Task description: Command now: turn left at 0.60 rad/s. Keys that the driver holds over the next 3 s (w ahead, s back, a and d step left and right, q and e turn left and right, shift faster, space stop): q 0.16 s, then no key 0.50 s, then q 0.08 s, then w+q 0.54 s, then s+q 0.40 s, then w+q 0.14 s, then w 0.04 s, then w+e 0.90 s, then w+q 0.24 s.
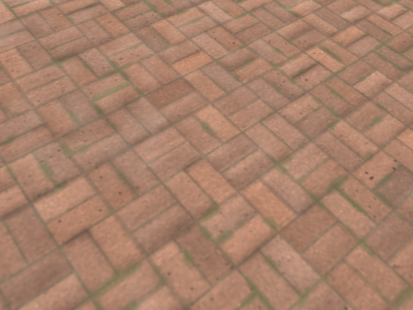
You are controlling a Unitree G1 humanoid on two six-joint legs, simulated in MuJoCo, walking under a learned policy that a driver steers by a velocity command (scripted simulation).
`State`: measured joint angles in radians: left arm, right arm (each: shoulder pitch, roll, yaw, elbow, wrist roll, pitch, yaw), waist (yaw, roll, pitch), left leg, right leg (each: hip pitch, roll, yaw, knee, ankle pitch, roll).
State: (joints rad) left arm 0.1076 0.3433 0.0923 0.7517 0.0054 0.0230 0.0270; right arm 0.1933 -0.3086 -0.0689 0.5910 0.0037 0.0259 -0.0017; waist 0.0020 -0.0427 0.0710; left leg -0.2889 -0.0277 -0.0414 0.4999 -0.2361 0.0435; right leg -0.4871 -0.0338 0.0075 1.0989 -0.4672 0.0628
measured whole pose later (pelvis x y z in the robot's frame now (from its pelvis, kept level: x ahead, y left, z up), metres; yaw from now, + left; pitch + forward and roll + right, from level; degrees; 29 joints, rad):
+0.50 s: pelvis +0.01 -0.02 +0.00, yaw +11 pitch +0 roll +0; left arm 0.16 0.25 0.04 0.74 0.01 -0.02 0.00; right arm 0.17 -0.31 -0.06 0.65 0.00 0.04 -0.03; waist 0.01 0.04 0.04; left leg -0.35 -0.06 -0.13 0.82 -0.50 -0.07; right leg -0.23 0.01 0.03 0.47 -0.25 -0.01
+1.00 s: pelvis +0.04 -0.01 -0.01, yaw +19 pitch +0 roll +0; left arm 0.29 0.30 0.06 0.78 0.00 -0.09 0.00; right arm 0.28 -0.28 -0.05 0.68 0.03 0.00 -0.03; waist 0.02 0.03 -0.01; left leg -0.39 -0.04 -0.14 0.95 -0.49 0.01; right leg -0.19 0.00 -0.03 0.54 -0.37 -0.02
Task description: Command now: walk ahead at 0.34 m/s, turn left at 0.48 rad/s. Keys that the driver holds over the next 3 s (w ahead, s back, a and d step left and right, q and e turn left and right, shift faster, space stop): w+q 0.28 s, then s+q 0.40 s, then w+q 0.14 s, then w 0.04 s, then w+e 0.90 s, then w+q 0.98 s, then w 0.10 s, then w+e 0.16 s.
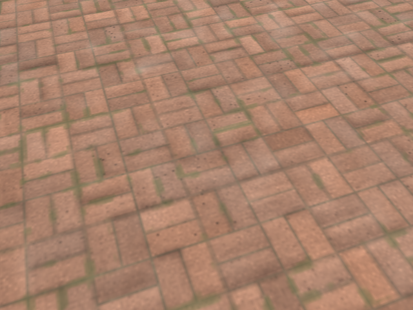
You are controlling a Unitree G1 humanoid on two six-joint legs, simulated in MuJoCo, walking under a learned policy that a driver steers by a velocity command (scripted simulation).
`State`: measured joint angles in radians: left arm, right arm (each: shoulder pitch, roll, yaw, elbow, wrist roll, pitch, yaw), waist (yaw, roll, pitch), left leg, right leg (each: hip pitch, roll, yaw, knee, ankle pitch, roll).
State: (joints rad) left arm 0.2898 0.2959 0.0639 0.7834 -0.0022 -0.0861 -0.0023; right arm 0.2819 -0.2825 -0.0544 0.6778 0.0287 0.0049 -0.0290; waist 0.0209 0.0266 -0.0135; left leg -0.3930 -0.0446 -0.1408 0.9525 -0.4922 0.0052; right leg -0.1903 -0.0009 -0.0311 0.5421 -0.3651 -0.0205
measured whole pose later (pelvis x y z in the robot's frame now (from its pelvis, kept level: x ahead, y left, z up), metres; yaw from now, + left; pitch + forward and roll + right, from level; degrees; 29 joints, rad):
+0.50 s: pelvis +0.18 +0.10 +0.00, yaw +17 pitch +2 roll -1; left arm 0.16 0.35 0.04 0.70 0.01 -0.05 0.03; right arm 0.18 -0.31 -0.06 0.59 0.00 -0.02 0.02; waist 0.00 -0.03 0.10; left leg -0.36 -0.09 -0.03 0.48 -0.14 0.09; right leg -0.59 -0.06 0.05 1.20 -0.40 0.07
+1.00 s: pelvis +0.31 +0.09 +0.01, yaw +31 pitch +2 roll +0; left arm 0.31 0.27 0.05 0.73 0.00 -0.06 0.00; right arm 0.20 -0.30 -0.04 0.66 0.00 -0.01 -0.02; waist 0.03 0.04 -0.02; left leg -0.45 -0.08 -0.11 0.94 -0.43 0.00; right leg -0.21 0.03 0.07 0.45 -0.28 -0.03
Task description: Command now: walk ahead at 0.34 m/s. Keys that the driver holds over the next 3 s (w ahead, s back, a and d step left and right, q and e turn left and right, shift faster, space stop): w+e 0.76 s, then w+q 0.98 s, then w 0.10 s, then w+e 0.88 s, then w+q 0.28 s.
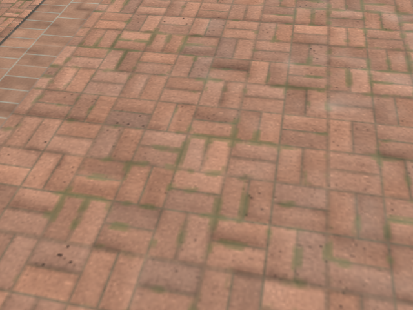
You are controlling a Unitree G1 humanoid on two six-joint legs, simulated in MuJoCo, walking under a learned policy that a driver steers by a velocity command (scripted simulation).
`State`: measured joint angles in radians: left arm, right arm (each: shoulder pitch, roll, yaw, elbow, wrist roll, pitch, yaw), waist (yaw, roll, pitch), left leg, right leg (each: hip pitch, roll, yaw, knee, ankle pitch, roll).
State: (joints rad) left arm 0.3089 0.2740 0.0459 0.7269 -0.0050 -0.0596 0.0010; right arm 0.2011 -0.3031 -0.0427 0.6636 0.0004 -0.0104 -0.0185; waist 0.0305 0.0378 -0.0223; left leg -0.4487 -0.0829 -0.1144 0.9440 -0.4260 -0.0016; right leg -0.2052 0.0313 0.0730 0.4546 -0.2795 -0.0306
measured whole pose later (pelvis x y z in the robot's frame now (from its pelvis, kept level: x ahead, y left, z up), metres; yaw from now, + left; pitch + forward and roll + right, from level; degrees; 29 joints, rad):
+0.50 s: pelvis +0.20 +0.02 +0.00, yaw -15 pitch +1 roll +2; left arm 0.24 0.32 0.07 0.67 -0.03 -0.03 -0.01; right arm 0.31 -0.27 -0.07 0.79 -0.01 -0.09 0.00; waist -0.05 -0.06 0.01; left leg -0.04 -0.03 0.09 0.26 -0.25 0.02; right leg -0.66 -0.08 0.06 1.02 -0.20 0.02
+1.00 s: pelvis +0.45 -0.12 +0.00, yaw -25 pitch +0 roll -1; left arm 0.29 0.27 0.04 0.70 0.01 -0.08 -0.03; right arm 0.18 -0.31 -0.04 0.76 0.01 -0.06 0.00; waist 0.03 0.04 0.05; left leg -0.69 0.13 -0.06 0.98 -0.11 -0.03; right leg -0.13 0.10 -0.03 0.29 -0.17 -0.10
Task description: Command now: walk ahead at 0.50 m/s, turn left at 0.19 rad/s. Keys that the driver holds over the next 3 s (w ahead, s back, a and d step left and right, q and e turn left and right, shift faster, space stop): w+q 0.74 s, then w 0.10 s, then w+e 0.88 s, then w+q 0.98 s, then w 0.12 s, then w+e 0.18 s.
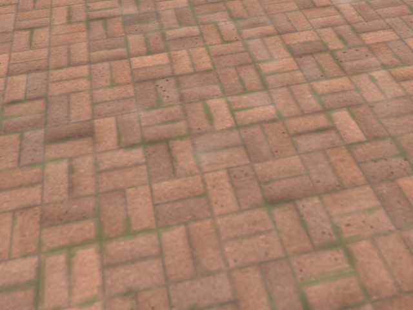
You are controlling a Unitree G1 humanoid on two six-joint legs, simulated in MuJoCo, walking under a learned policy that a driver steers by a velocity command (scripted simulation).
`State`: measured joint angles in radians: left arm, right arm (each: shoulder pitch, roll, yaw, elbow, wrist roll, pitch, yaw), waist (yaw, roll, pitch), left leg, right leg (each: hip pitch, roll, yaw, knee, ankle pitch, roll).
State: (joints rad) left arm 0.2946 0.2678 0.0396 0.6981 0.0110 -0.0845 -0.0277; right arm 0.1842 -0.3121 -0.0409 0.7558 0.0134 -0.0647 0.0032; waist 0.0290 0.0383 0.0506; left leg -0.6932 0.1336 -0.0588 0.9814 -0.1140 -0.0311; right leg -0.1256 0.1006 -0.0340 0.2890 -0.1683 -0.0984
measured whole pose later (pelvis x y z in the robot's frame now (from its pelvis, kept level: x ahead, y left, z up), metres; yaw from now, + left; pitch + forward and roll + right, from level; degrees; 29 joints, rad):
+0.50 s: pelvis +0.29 +0.08 +0.00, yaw +16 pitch +2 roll +0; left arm 0.17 0.31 0.03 0.66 0.01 -0.10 0.00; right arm 0.30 -0.29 -0.06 0.70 0.01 -0.05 0.02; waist -0.03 -0.03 0.05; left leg -0.24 -0.11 -0.07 0.38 -0.16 0.10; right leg -0.60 -0.09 0.08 1.02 -0.30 0.05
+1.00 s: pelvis +0.57 +0.11 +0.00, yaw +27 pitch +1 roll +0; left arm 0.37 0.27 0.05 0.79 -0.01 -0.08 -0.01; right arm 0.17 -0.29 -0.04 0.66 0.00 -0.06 0.01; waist 0.07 0.04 0.02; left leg -0.57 0.05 -0.05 0.88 -0.27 -0.01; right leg -0.17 0.04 0.01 0.34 -0.19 -0.04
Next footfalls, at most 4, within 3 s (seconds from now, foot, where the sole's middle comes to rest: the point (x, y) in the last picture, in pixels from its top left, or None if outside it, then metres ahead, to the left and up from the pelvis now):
0.28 left None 0.33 0.16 -0.78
0.74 right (217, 259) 0.64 0.03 -0.78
1.20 left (128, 235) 0.73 0.35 -0.78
1.68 right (189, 162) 1.06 0.15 -0.78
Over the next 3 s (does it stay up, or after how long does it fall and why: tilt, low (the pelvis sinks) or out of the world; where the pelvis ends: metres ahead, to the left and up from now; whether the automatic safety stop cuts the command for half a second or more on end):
stays up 1.61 0.37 0.00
